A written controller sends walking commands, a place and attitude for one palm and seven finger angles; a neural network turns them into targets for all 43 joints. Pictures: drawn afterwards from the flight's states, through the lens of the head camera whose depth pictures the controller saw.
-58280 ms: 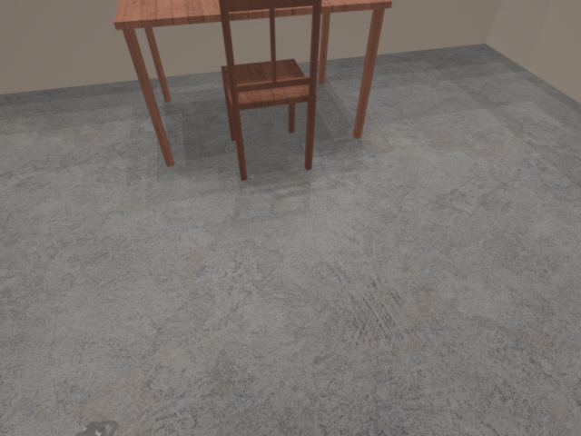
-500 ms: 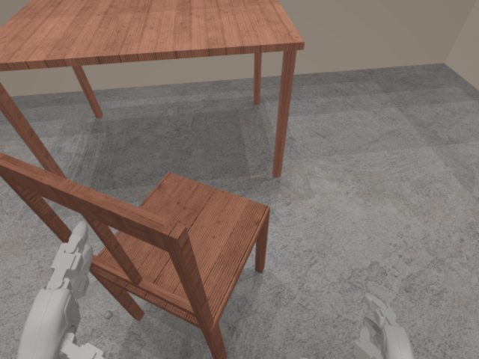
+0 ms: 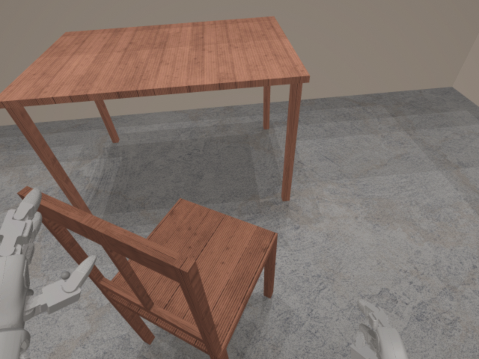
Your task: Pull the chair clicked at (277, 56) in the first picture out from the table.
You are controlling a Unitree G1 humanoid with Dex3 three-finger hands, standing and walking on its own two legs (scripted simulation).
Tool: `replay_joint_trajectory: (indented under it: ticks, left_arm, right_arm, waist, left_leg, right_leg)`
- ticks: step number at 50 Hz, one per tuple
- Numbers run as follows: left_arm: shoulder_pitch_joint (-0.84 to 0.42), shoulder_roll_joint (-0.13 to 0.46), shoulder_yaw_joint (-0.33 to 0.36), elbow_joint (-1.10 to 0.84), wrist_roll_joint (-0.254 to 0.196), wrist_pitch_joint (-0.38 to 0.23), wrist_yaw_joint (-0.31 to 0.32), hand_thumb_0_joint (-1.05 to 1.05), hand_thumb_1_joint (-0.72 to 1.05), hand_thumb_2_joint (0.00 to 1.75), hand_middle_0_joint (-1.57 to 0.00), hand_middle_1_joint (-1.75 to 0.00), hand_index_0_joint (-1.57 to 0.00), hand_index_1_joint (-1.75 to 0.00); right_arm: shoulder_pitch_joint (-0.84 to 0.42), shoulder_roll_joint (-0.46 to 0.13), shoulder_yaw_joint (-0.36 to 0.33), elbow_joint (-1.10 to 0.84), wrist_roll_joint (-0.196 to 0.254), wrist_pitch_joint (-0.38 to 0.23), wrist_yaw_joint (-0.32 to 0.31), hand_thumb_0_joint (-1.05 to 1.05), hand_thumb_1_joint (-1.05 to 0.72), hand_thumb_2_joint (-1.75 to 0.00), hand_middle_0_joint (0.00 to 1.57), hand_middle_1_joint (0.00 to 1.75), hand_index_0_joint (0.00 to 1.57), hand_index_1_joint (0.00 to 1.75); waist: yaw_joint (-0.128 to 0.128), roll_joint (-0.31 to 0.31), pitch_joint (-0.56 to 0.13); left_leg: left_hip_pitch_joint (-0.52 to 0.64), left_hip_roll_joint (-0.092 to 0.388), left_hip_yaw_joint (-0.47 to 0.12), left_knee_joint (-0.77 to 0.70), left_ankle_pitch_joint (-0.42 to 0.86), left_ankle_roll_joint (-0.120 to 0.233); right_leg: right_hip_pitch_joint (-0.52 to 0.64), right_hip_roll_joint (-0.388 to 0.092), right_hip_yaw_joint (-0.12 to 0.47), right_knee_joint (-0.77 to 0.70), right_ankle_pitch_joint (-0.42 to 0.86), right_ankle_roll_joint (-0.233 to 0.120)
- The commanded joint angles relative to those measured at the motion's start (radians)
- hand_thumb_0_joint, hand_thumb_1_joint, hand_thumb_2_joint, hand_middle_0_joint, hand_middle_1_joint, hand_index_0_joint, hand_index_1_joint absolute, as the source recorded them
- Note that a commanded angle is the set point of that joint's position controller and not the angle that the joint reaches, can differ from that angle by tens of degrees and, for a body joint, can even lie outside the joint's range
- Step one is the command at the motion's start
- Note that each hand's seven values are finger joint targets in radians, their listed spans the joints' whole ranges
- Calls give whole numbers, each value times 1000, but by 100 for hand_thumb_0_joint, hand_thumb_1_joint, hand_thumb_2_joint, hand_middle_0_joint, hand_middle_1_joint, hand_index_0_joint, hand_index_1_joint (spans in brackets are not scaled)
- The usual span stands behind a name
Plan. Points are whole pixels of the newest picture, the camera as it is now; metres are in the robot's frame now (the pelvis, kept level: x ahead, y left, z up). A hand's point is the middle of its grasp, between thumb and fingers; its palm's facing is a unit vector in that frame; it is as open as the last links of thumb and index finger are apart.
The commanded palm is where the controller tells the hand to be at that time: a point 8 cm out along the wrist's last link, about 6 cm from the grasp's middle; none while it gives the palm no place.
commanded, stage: draw the hand back to the body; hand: left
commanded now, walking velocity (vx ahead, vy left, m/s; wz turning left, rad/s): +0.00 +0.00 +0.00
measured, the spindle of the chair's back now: (131, 278) +0.29 +0.28 -0.10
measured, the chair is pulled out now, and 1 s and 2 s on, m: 0.57 0.57 0.57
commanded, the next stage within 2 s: step back with the hand held close in 0.50 s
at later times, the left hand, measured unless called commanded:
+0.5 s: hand (45, 260) +0.18 +0.26 +0.17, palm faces +0.47 -0.78 -0.42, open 7.5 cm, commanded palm +0.14 +0.30 +0.18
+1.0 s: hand (36, 276) +0.16 +0.27 +0.16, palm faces +0.37 -0.75 -0.54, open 7.4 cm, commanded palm +0.11 +0.31 +0.18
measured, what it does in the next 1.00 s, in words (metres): stands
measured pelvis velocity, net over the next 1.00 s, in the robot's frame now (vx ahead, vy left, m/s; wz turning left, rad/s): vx -0.04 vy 0.01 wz -0.03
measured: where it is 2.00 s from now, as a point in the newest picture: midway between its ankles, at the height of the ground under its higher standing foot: outside the picture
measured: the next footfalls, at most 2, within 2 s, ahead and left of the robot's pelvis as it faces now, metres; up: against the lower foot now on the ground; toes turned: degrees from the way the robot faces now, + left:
none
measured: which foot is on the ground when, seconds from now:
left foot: down 0.00-1.00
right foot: down 0.00-1.00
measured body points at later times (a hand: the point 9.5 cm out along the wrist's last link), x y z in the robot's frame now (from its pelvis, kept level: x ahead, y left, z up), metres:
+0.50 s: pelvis -0.01 +0.00 +0.01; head -0.03 -0.02 +0.45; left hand +0.15 +0.30 +0.19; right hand +0.16 -0.23 -0.09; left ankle -0.06 +0.12 -0.73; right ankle +0.02 -0.13 -0.73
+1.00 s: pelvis -0.04 +0.01 +0.00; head -0.01 +0.00 +0.45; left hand +0.14 +0.31 +0.19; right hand +0.13 -0.23 -0.09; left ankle -0.06 +0.12 -0.73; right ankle +0.02 -0.13 -0.73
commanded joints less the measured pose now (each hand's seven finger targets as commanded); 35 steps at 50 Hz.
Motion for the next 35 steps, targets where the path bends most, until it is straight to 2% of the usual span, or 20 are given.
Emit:
replay_joint_trajectory:
  ticks: [1, 2, 3, 5, 6, 8, 10, 13, 14, 16, 17, 21, 26, 29, 30, 31, 32, 33, 34, 35]
  left_arm:
    - [-105, 196, 184, -193, -1, -73, 22, 0, 72, 81, -18, -26, -18, -26]
    - [-118, 185, 183, -179, -5, -74, 19, 0, 75, 83, -18, -27, -18, -27]
    - [-132, 196, 200, -167, -8, -76, 19, 0, 79, 85, -19, -28, -19, -28]
    - [-177, 218, 226, -177, -11, -87, 18, 0, 86, 88, -19, -29, -19, -29]
    - [-194, 232, 245, -162, -14, -86, 17, 0, 90, 90, -20, -30, -20, -30]
    - [-141, 162, 192, -93, -17, -80, 4, 0, 90, 90, -20, -30, -20, -30]
    - [-141, 171, 195, -100, -19, -83, -1, 0, 90, 90, -20, -30, -20, -30]
    - [-143, 189, 200, -140, -18, -90, -5, 0, 90, 90, -20, -30, -20, -30]
    - [-146, 203, 210, -153, -17, -93, -2, 0, 90, 90, -20, -30, -20, -30]
    - [-163, 229, 229, -190, -13, -95, 2, 0, 90, 90, -20, -30, -20, -30]
    - [-166, 224, 224, -197, -13, -98, 4, 0, 90, 90, -20, -30, -20, -30]
    - [-177, 222, 227, -171, -12, -95, 7, 0, 90, 90, -20, -30, -20, -30]
    - [-173, 196, 206, -119, -17, -95, 0, 0, 90, 90, -20, -30, -20, -30]
    - [-192, 202, 202, -153, -14, -103, 1, 0, 90, 90, -20, -30, -20, -30]
    - [-189, 202, 203, -146, -14, -103, 2, 0, 90, 90, -20, -30, -20, -30]
    - [-207, 183, 170, -183, -13, -102, -3, 0, 90, 90, -20, -30, -20, -30]
    - [-365, 350, 332, -256, -13, -150, 4, 0, 90, 90, -20, -30, -20, -30]
    - [-273, 282, 293, -147, -5, -153, -1, 0, 90, 90, -20, -30, -20, -30]
    - [-196, 230, 256, -112, 1, -150, -7, 0, 90, 90, -20, -30, -20, -30]
    - [-159, 210, 236, -121, 5, -152, -9, 0, 90, 90, -20, -30, -20, -30]
  right_arm:
    - [-122, -103, -42, -134, -3, -57, 0, 0, -90, -90, 20, 30, 20, 30]
    - [-117, -102, -42, -132, -3, -53, 1, 0, -90, -90, 20, 30, 20, 30]
    - [-117, -104, -44, -128, -3, -49, 2, 0, -90, -90, 20, 30, 20, 30]
    - [-119, -110, -47, -124, -3, -47, 4, 0, -90, -90, 20, 30, 20, 30]
    - [-126, -113, -47, -118, -3, -46, 4, 0, -90, -90, 20, 30, 20, 30]
    - [-126, -109, -49, -115, 0, -37, 9, 0, -90, -90, 20, 30, 20, 30]
    - [-130, -114, -55, -118, 0, -32, 15, 0, -90, -90, 20, 30, 20, 30]
    - [-132, -115, -57, -122, -1, -30, 18, 0, -90, -90, 20, 30, 20, 30]
    - [-131, -116, -58, -123, -3, -31, 17, 0, -90, -90, 20, 30, 20, 30]
    - [-137, -117, -55, -123, -3, -37, 15, 0, -90, -90, 20, 30, 20, 30]
    - [-132, -112, -53, -123, -3, -41, 14, 0, -90, -90, 20, 30, 20, 30]
    - [-140, -113, -52, -115, -2, -45, 8, 0, -90, -90, 20, 30, 20, 30]
    - [-144, -116, -55, -112, -1, -43, 7, 0, -90, -90, 20, 30, 20, 30]
    - [-141, -116, -53, -114, -2, -48, 10, 0, -90, -90, 20, 30, 20, 30]
    - [-142, -115, -53, -115, -2, -51, 11, 0, -90, -90, 20, 30, 20, 30]
    - [-149, -117, -50, -118, -3, -55, 12, 0, -90, -90, 20, 30, 20, 30]
    - [-139, -132, -53, -145, 8, -34, 9, 0, -90, -90, 20, 30, 20, 30]
    - [-128, -116, -47, -119, -1, -18, 8, 0, -90, -90, 20, 30, 20, 30]
    - [-128, -118, -50, -128, -3, -3, 11, 0, -90, -90, 20, 30, 20, 30]
    - [-130, -126, -52, -142, -6, 8, 13, 0, -90, -90, 20, 30, 20, 30]
  waist:
    - [2, -6, -47]
    - [-3, -9, -46]
    - [-1, -32, -42]
    - [0, -21, -59]
    - [3, -40, -49]
    - [-2, -51, -16]
    - [0, -68, -32]
    - [3, -32, -62]
    - [5, -41, -71]
    - [8, 13, -72]
    - [5, 4, -82]
    - [4, 6, -25]
    - [1, -37, 9]
    - [2, 9, -19]
    - [2, -5, -15]
    - [-1, 4, -11]
    - [-19, -37, 94]
    - [-28, -95, 98]
    - [-29, -94, 84]
    - [-29, -69, 51]
  left_leg:
    - [-102, 9, 10, -110, 414, 2]
    - [-92, 10, 19, -114, 414, 5]
    - [-93, 11, 18, -121, 409, 5]
    - [-78, 11, 20, -127, 414, 7]
    - [-86, 11, 14, -131, 414, 5]
    - [-86, 14, 22, -138, 406, 9]
    - [-83, 13, 26, -141, 391, 13]
    - [-74, 10, 26, -148, 392, 12]
    - [-77, 8, 23, -152, 389, 12]
    - [-78, 6, 20, -154, 389, 7]
    - [-69, 7, 19, -156, 393, 7]
    - [-85, 6, 17, -170, 343, 6]
    - [-99, 7, 21, -180, 281, 14]
    - [-88, 6, 18, -185, 268, 12]
    - [-93, 5, 17, -187, 268, 12]
    - [-88, 4, 13, -186, 271, 12]
    - [-167, 31, 3, -166, 153, 33]
    - [-167, 23, -9, -153, 115, 33]
    - [-152, 24, -7, -151, 127, 34]
    - [-149, 27, -7, -152, 159, 34]
  right_leg:
    - [165, 3, 11, -88, 248, -34]
    - [164, 0, 11, -93, 252, -31]
    - [169, 1, 9, -96, 251, -30]
    - [178, 0, 12, -100, 253, -30]
    - [182, 5, 11, -106, 251, -32]
    - [163, 2, 9, -113, 239, -27]
    - [171, 0, 10, -118, 237, -25]
    - [190, 3, 16, -125, 238, -26]
    - [200, 4, 14, -125, 237, -27]
    - [207, 8, 20, -129, 232, -31]
    - [209, 6, 18, -128, 231, -29]
    - [187, 11, 21, -148, 187, -33]
    - [168, 12, 26, -168, 130, -30]
    - [175, 10, 24, -160, 116, -31]
    - [177, 9, 23, -158, 119, -30]
    - [173, 12, 29, -167, 119, -31]
    - [77, -39, 148, -228, 91, -22]
    - [56, -55, 146, -248, 40, -29]
    - [43, -59, 156, -249, 38, -33]
    - [61, -60, 140, -229, 70, -31]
